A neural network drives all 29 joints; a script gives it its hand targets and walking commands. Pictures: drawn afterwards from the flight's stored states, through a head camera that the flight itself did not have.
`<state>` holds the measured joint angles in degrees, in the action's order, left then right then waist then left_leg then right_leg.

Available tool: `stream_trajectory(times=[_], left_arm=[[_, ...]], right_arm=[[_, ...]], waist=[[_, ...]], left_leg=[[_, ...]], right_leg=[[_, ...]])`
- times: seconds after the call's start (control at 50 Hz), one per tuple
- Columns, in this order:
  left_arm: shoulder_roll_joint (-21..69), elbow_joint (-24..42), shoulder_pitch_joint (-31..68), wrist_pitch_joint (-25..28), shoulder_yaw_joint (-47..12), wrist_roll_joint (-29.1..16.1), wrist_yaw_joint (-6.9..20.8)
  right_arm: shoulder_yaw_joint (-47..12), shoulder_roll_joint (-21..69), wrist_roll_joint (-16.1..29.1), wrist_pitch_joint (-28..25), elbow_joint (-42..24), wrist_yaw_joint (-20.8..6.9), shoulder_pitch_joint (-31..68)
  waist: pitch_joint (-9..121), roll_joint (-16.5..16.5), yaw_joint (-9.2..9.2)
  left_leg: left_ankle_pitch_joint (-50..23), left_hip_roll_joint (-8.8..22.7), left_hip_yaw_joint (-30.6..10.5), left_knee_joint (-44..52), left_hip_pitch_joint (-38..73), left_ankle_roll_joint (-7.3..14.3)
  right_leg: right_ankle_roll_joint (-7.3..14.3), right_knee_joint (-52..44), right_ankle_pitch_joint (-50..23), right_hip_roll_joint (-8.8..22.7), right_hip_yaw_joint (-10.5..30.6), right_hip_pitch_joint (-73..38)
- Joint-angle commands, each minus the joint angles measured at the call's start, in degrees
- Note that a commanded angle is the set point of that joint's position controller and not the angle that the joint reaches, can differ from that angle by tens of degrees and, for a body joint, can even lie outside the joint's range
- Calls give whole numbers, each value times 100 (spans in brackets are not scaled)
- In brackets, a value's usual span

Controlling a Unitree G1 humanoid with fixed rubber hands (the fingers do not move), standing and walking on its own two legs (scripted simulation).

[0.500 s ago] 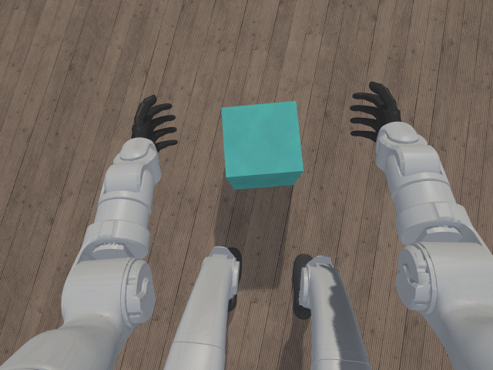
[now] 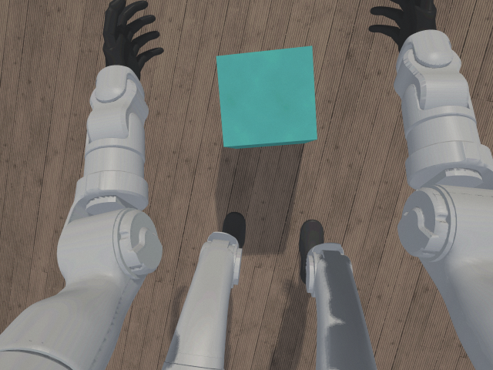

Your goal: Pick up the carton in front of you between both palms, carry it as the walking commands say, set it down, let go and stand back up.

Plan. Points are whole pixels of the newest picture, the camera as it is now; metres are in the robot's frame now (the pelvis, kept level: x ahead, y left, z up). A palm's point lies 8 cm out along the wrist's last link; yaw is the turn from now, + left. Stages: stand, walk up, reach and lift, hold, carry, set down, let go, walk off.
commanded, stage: reach and lift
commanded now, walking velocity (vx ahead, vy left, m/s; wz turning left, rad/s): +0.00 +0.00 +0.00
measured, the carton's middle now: (267, 106) +0.51 +0.04 -0.51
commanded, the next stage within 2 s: none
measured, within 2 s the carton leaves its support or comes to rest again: leaves its support in 1.60 s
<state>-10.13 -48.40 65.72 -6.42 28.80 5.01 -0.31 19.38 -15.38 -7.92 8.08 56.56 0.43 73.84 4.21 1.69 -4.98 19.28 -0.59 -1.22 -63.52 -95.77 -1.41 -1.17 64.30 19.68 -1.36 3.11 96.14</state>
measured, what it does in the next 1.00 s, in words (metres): lowers itself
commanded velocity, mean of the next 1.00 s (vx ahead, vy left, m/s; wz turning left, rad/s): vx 0.00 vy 0.00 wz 0.00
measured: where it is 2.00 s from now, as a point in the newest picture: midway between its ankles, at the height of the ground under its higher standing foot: (270, 259)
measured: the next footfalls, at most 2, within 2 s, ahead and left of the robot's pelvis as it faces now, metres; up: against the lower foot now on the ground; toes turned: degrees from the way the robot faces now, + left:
none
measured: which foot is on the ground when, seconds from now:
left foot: down 0.00-1.00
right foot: down 0.00-1.00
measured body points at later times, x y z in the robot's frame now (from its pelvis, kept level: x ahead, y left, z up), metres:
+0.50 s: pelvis -0.06 -0.01 -0.22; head +0.32 +0.00 +0.03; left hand +0.49 +0.24 -0.38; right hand +0.54 -0.14 -0.38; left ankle +0.05 +0.13 -0.60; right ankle +0.05 -0.13 -0.60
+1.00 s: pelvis -0.05 +0.00 -0.27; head +0.33 +0.01 -0.04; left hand +0.49 +0.22 -0.45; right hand +0.55 -0.13 -0.45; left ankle +0.05 +0.13 -0.60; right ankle +0.05 -0.13 -0.60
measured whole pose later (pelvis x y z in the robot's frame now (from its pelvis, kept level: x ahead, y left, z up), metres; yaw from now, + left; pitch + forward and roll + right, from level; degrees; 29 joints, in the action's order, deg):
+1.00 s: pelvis -0.05 +0.00 -0.27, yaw +2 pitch +38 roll +2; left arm -18.2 -64.4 85.5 -3.4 11.2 -11.8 -7.2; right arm -1.4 -24.7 11.7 4.7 68.8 5.1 92.1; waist -22.8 -0.1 -4.5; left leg 34.2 -1.4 -0.5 -125.9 -129.2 -2.6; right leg -2.4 128.0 35.9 -3.0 3.6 129.5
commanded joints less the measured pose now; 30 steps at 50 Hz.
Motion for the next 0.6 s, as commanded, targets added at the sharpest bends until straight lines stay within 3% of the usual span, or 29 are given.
stream_trajectory(times=[0.0,0.1,0.26,0.44,0.58], left_arm=[[-462,414,707,176,162,156,44],[-662,334,927,252,28,-25,-59],[-1366,230,1839,165,-843,-962,-397],[-1801,-328,3068,12,-1346,-1495,-543],[-1853,-1045,3616,132,-1563,-1566,-573]], right_arm=[[76,-227,-112,-150,-491,39,971],[-151,-361,117,-197,-567,240,1147],[-1111,-961,1129,-122,-613,552,2041],[-1571,-1416,1686,17,-79,619,3272],[-1699,-1563,1830,-120,670,519,3687]], waist=[[5238,349,-165],[5482,366,-166],[6507,421,-247],[5844,449,-273],[4803,277,-209]], left_leg=[[-2979,-295,381,-453,2106,-246],[-2549,-315,442,-1514,1352,-307],[-1983,-258,580,-3113,899,-327],[-526,-66,685,-4161,103,-280],[-273,-2,570,-4776,-7,-241]], right_leg=[[-89,600,-2882,-299,-219,-2717],[-123,1628,-2402,-344,-278,-1958],[-175,3274,-1859,-334,-442,-1774],[-127,4253,-308,-173,-497,-1280],[-113,4848,73,-82,-435,-477]])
